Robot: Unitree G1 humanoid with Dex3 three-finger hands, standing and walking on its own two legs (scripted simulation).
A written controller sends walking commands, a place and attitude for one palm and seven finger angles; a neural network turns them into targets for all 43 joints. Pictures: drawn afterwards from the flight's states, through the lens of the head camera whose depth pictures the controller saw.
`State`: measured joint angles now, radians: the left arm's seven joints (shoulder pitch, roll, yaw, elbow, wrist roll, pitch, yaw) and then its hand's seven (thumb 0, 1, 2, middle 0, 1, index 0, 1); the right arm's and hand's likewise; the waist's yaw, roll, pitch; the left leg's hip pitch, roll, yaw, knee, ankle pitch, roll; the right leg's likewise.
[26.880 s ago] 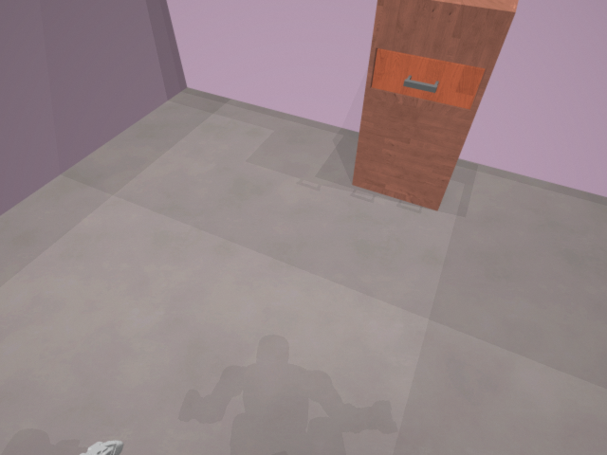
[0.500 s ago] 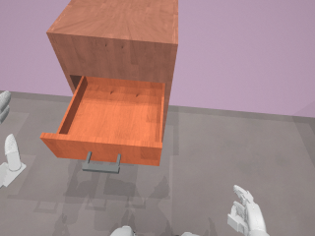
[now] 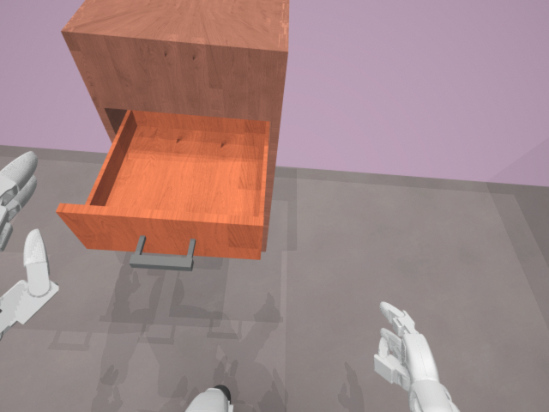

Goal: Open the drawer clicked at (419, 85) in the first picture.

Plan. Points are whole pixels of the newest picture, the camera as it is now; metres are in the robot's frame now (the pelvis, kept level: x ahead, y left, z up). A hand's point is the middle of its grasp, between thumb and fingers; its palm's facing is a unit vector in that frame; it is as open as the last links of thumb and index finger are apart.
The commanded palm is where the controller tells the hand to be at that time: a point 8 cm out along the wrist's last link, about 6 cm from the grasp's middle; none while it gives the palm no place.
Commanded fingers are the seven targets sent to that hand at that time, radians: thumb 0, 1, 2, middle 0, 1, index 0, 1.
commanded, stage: step back with the hand held close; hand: left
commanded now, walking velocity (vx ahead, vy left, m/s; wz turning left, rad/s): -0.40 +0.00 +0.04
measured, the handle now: (164, 253) +0.40 +0.25 -0.16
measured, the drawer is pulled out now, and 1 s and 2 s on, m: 0.29 0.29 0.29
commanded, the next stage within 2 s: stop stepping back and stand still in 0.02 s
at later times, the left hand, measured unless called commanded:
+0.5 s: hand out of the picture +0.06 +0.20 +0.17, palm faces +0.35 -0.80 -0.50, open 7.4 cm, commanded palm +0.00 +0.25 +0.19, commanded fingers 0.00 0.90 0.90 -0.20 -0.30 -0.20 -0.30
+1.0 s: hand out of the picture +0.08 +0.23 +0.08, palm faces +0.31 -0.84 -0.44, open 7.4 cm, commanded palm none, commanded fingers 0.00 0.90 0.90 -0.20 -0.30 -0.20 -0.30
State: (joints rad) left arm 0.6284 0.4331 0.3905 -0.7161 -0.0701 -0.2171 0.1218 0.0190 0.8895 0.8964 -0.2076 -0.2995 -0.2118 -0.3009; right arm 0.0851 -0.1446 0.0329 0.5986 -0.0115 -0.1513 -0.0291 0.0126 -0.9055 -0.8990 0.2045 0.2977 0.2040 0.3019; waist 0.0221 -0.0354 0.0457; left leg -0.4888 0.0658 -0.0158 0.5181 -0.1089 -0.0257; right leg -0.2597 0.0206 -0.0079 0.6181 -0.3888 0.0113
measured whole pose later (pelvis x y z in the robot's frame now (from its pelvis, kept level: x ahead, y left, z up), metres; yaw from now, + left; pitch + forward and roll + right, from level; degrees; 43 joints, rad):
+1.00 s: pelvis -0.11 -0.03 +0.00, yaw +6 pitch +1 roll -1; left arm 0.43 0.34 0.21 -0.17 0.02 -0.13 0.07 0.01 0.89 0.90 -0.20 -0.30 -0.21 -0.30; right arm 0.22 -0.24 -0.01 0.74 0.00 -0.11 0.00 0.01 -0.91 -0.90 0.20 0.30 0.20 0.30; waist -0.01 0.03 -0.03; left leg -0.32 -0.02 0.00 0.58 -0.28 0.02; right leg -0.31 0.01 -0.08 0.56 -0.27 -0.03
